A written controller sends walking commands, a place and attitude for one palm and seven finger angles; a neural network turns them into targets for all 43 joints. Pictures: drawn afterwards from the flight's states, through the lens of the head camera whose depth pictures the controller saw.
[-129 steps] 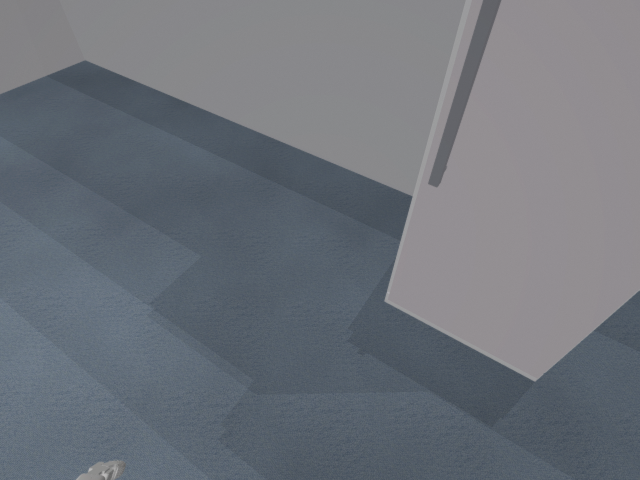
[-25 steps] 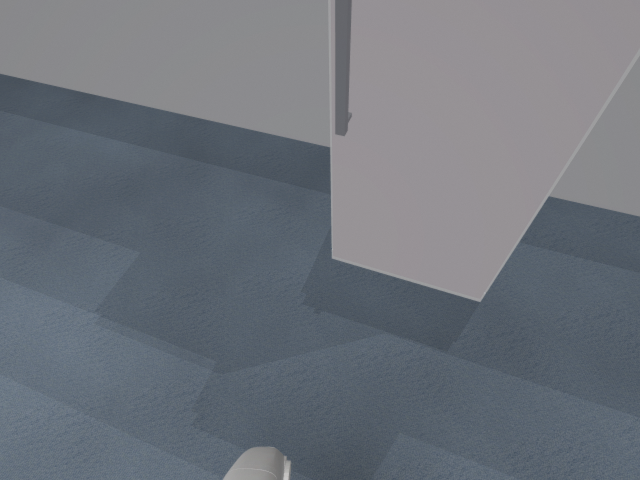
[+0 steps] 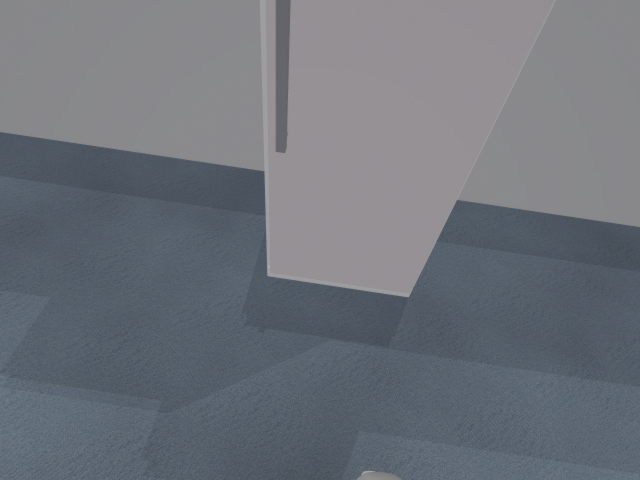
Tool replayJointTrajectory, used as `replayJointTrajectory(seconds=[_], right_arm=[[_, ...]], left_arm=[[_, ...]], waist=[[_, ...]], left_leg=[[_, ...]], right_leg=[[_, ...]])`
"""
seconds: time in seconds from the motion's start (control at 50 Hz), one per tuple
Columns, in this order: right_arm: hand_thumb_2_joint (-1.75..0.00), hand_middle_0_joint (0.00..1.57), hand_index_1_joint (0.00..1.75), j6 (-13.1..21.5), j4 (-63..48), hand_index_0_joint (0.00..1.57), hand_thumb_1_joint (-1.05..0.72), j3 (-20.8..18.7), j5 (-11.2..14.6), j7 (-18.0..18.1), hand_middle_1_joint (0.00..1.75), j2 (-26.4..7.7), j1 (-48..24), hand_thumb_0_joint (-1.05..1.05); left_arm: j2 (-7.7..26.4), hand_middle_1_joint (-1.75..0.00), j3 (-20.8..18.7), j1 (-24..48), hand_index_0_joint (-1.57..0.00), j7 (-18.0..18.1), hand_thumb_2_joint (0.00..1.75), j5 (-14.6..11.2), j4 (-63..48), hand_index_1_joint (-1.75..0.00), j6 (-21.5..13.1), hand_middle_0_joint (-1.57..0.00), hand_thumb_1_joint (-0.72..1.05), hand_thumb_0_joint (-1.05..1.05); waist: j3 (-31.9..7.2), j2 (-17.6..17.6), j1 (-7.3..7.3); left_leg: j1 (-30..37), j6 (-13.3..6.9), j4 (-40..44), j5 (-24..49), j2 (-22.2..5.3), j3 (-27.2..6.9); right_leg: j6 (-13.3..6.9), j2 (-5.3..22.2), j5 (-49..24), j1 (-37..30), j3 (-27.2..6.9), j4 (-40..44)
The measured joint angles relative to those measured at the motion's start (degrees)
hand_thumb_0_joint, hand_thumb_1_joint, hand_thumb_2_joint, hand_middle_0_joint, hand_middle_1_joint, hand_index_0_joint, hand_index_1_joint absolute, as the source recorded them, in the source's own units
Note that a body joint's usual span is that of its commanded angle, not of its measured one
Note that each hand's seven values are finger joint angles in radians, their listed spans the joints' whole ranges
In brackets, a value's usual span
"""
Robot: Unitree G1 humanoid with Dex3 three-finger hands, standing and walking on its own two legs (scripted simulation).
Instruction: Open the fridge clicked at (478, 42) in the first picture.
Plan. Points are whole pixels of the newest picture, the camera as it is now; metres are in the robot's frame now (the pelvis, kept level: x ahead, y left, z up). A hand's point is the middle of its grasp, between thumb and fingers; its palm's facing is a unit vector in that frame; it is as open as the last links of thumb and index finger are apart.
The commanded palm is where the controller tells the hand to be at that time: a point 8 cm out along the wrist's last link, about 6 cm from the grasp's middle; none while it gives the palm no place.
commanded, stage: take the last steps up to it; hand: left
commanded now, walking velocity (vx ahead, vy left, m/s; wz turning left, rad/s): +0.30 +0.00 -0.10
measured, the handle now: (284, 60) +0.83 +0.14 +0.11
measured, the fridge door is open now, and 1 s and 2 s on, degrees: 0 0 0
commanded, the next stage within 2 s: come to a stop and stand still in 0.90 s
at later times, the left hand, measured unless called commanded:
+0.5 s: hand out of the picture +0.05 +0.18 -0.18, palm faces +0.00 -0.98 -0.18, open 7.3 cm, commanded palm none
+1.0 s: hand (210, 343) +0.35 +0.20 -0.17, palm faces -0.06 -0.98 -0.21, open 7.3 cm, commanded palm none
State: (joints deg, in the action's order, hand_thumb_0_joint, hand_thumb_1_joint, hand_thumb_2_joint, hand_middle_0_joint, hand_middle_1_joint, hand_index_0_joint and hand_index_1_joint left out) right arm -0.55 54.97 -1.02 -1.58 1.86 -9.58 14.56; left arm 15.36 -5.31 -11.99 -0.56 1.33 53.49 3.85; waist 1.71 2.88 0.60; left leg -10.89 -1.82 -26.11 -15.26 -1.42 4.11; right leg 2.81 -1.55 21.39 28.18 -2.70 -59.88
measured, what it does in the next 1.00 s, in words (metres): walks ahead: right foot, then left foot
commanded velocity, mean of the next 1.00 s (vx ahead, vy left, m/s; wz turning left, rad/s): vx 0.25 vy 0.01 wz -0.01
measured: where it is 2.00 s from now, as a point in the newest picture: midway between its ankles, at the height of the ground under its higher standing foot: (294, 463)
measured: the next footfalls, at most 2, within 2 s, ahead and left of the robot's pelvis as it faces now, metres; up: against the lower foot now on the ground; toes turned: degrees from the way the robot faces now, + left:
right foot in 0.22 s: +0.01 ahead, -0.14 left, +0.00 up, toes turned -7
left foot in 0.56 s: +0.25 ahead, +0.14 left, +0.00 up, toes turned +6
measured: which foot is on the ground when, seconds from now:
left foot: down 0.00-0.22, up 0.24-0.54, down 0.56-1.00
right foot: up 0.00-0.20, down 0.22-0.58, up 0.60-1.00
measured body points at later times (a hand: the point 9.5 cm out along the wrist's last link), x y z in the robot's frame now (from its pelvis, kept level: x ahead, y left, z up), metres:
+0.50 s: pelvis +0.09 +0.00 -0.01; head +0.10 +0.01 +0.44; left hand +0.05 +0.23 -0.17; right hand +0.08 -0.24 -0.16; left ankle +0.18 +0.13 -0.71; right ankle -0.03 -0.14 -0.74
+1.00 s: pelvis +0.27 +0.02 -0.01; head +0.28 +0.01 +0.44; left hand +0.35 +0.25 -0.15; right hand +0.21 -0.17 -0.18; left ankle +0.21 +0.13 -0.74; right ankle +0.33 -0.09 -0.74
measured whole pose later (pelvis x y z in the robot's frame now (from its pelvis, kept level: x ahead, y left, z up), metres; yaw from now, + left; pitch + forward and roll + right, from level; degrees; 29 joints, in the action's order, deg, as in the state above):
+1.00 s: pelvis +0.27 +0.02 -0.01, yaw -5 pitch -1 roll +2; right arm 2.5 64.1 -2.3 -1.7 0.4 -6.2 20.6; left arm 9.4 -3.9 -12.2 -0.6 1.8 58.4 -1.0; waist 2.1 0.0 -1.0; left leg -4.4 -0.7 -26.3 -20.8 -1.0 11.5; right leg -0.9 4.6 12.1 21.9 5.4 -33.7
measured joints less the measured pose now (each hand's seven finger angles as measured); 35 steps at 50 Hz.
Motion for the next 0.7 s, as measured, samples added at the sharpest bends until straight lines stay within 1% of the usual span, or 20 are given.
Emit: replayJointTrajectory(seconds=[0.06,0.14,0.16,0.2,0.22,0.26,0.28,0.32,0.34,0.4,0.48,0.52,0.56,0.58,0.6,0.62,0.64,0.66,0.68,0.7], right_arm=[[-0.9,0.2,0.3,0.51,0.97,0.2,-0.9,-0.04,-0.21,-0.14,0.3,0.33,1.21,0.01],[-0.9,0.2,0.3,0.98,2.83,0.2,-0.9,-0.26,-0.48,-0.62,0.3,0.28,3.53,0.0],[-0.9,0.2,0.3,1.01,3.47,0.2,-0.9,-0.35,-0.5,-0.72,0.3,0.15,4.25,0.0],[-0.9,0.2,0.3,0.99,4.91,0.2,-0.9,-0.5,-0.32,-0.9,0.3,-0.08,6.08,0.0],[-0.9,0.2,0.3,1.0,5.59,0.2,-0.9,-0.53,-0.06,-1.01,0.3,-0.15,7.15,0.0],[-0.9,0.2,0.3,0.08,7.61,0.2,-0.9,-0.77,0.01,-1.32,0.3,-0.9,8.08,0.0],[-0.9,0.2,0.3,-0.49,8.48,0.2,-0.9,-0.92,-0.1,-1.56,0.3,-1.12,8.36,0.01],[-0.9,0.2,0.3,-1.02,9.35,0.2,-0.9,-1.31,-0.26,-2.07,0.3,-1.28,8.42,0.01],[-0.9,0.2,0.3,-1.02,9.34,0.2,-0.9,-1.57,-0.3,-2.29,0.3,-1.34,8.2,0.01],[-0.9,0.2,0.3,-0.73,8.14,0.2,-0.91,-2.24,-0.22,-2.83,0.3,-1.49,6.78,0.01],[-0.9,0.2,0.3,-0.08,5.79,0.2,-0.91,-2.59,0.13,-3.62,0.3,-1.23,3.6,0.01],[-0.9,0.2,0.3,0.6,4.69,0.2,-0.91,-2.53,0.27,-3.88,0.3,-1.02,2.05,0.01],[-0.9,0.2,0.3,1.84,3.44,0.2,-0.91,-2.36,0.17,-3.85,0.3,-1.13,0.93,0.01],[-0.9,0.2,0.3,2.81,2.91,0.2,-0.91,-2.34,-0.14,-3.57,0.3,-1.26,0.31,0.01],[-0.9,0.2,0.3,3.57,2.67,0.2,-0.91,-2.27,-0.31,-3.08,0.3,-1.02,-0.46,0.01],[-0.9,0.2,0.3,3.99,2.69,0.2,-0.91,-2.05,-0.29,-2.63,0.3,-0.64,-1.02,0.0],[-0.9,0.2,0.3,4.09,2.82,0.2,-0.91,-1.82,-0.17,-2.28,0.3,-0.17,-1.26,0.0],[-0.9,0.2,0.3,4.11,3.06,0.2,-0.91,-1.64,-0.11,-1.96,0.3,0.38,-1.23,0.0],[-0.9,0.2,0.3,4.18,3.4,0.2,-0.91,-1.45,-0.09,-1.66,0.3,0.99,-0.99,0.0],[-0.9,0.2,0.3,4.31,3.86,0.2,-0.91,-1.37,-0.07,-1.24,0.3,1.53,-0.59,0.0]], left_arm=[[-0.82,-0.3,0.66,0.08,-0.19,-0.11,0.9,-0.03,0.91,-0.3,0.18,-0.2,0.91,0.0],[-2.52,-0.3,1.69,0.29,-0.19,-0.67,0.9,0.09,2.32,-0.3,-0.04,-0.2,0.91,0.0],[-3.04,-0.3,1.92,0.4,-0.19,-0.78,0.9,0.06,2.59,-0.3,-0.35,-0.2,0.91,0.0],[-3.93,-0.3,2.4,0.5,-0.19,-0.88,0.9,-0.04,2.95,-0.3,-1.53,-0.2,0.91,0.0],[-4.24,-0.3,2.6,0.43,-0.19,-0.76,0.9,-0.05,3.03,-0.3,-2.47,-0.2,0.91,0.0],[-5.97,-0.3,2.97,0.28,-0.19,-0.22,0.9,-0.17,3.86,-0.3,-4.04,-0.2,0.91,0.0],[-6.63,-0.3,3.01,-0.48,-0.2,0.08,0.9,-0.3,4.08,-0.3,-4.73,-0.2,0.91,0.0],[-6.69,-0.3,2.32,-2.43,-0.2,1.08,0.9,-0.4,4.55,-0.3,-5.74,-0.21,0.94,-0.01],[-6.5,-0.3,2.26,-3.45,-0.2,1.22,0.9,-0.26,5.05,-0.3,-5.94,-0.21,0.94,-0.01],[-6.06,-0.3,2.42,-6.34,-0.2,1.3,0.9,-0.02,7.25,-0.3,-6.11,-0.21,0.94,-0.01],[-5.78,-0.3,2.58,-9.6,-0.2,1.21,0.9,0.27,10.18,-0.3,-5.98,-0.2,0.93,0.0],[-5.63,-0.3,2.47,-10.85,-0.2,1.08,0.9,0.36,11.31,-0.3,-5.71,-0.2,0.92,0.0],[-5.6,-0.3,2.29,-12.18,-0.2,0.87,0.9,0.31,12.08,-0.3,-5.43,-0.2,0.92,0.0],[-5.68,-0.3,2.17,-12.51,-0.2,0.74,0.9,0.11,12.38,-0.3,-5.1,-0.2,0.92,0.0],[-5.58,-0.3,2.05,-12.18,-0.2,0.6,0.9,-0.14,12.64,-0.3,-4.51,-0.2,0.92,0.0],[-5.39,-0.3,1.97,-11.68,-0.2,0.56,0.9,-0.26,12.73,-0.3,-4.01,-0.2,0.92,0.0],[-5.17,-0.3,1.92,-11.15,-0.2,0.51,0.9,-0.29,12.62,-0.3,-3.69,-0.2,0.91,0.0],[-4.93,-0.3,1.8,-10.46,-0.2,0.38,0.9,-0.22,12.38,-0.3,-3.61,-0.2,0.91,0.0],[-4.7,-0.3,1.67,-9.57,-0.19,0.21,0.9,-0.06,11.99,-0.3,-3.66,-0.2,0.91,0.0],[-4.55,-0.3,1.55,-8.58,-0.19,0.08,0.9,0.11,11.4,-0.3,-3.79,-0.2,0.91,0.01]], waist=[[0.23,-1.01,-0.75],[-0.18,-2.39,-2.19],[-0.32,-2.78,-2.54],[-0.74,-3.18,-2.93],[-1.04,-3.0,-2.81],[-0.88,-4.72,-2.59],[-1.13,-4.96,-2.27],[-1.57,-4.69,-1.63],[-1.66,-4.45,-1.53],[-1.54,-3.88,-1.62],[-0.67,-2.76,-1.12],[-0.11,-2.01,-0.58],[0.35,-1.41,-0.19],[0.73,-1.27,-0.25],[1.36,-0.82,-0.29],[1.69,-0.43,-0.18],[1.65,-0.14,-0.11],[1.42,0.13,-0.13],[1.16,0.35,-0.13],[0.89,0.49,-0.1]], left_leg=[[0.52,-0.1,0.29,-0.13,-0.61,1.24],[0.78,0.32,0.06,-0.88,-1.48,2.85],[0.69,0.54,-0.35,-1.24,-1.72,3.07],[-0.01,1.22,-2.52,-2.67,-1.99,3.29],[-0.98,1.54,-4.89,-4.06,-1.93,3.45],[-4.26,1.97,-13.79,-10.82,-2.71,1.86],[-6.31,2.04,-18.52,-12.0,-2.64,1.23],[-10.37,2.28,-25.52,-10.85,-2.74,0.83],[-12.16,2.48,-27.34,-9.62,-3.0,0.96],[-16.43,3.1,-27.64,-4.92,-4.14,1.47],[-18.39,2.93,-21.22,-0.82,-5.12,1.82],[-17.27,2.53,-16.82,-0.18,-5.01,2.17],[-14.17,2.05,-11.29,0.65,-4.22,2.83],[-13.79,1.38,-10.97,3.96,-3.94,3.21],[-14.16,0.6,-13.32,3.35,-3.63,3.76],[-13.78,-0.04,-14.62,1.44,-3.41,4.39],[-12.79,-0.49,-14.47,-0.13,-3.16,5.0],[-11.43,-0.76,-13.23,-0.92,-2.78,5.51],[-9.87,-0.78,-11.27,-0.79,-2.31,5.91],[-8.24,-0.75,-9.0,-0.12,-1.79,6.19]], right_leg=[[-0.09,1.82,2.19,-3.9,1.72,6.0],[-1.28,2.91,4.56,-9.82,4.11,16.25],[-1.65,2.87,4.18,-11.62,4.67,19.52],[-2.54,2.78,0.63,-16.33,5.72,28.44],[-3.34,3.02,-1.32,-18.19,5.55,32.24],[-3.25,2.12,-2.77,-18.88,6.3,31.87],[-3.23,2.03,-2.53,-19.62,6.44,32.18],[-3.2,2.16,-2.45,-21.64,6.34,34.16],[-3.06,2.36,-2.57,-22.71,6.29,35.3],[-2.26,3.02,-2.71,-25.59,6.43,38.12],[-0.83,4.02,-1.17,-28.34,6.43,39.32],[0.1,4.77,0.71,-29.34,6.41,38.37],[0.77,5.85,4.24,-29.08,6.09,34.29],[-0.04,6.53,6.55,-27.12,6.08,28.68],[-1.19,6.76,8.45,-23.77,4.96,19.95],[-2.38,6.25,8.98,-19.82,3.53,10.51],[-3.38,5.71,7.89,-15.87,2.91,2.28],[-4.0,5.47,5.63,-12.21,3.1,-3.8],[-4.31,5.5,3.13,-9.02,3.7,-7.5],[-4.38,5.7,0.9,-6.34,4.42,-9.06]])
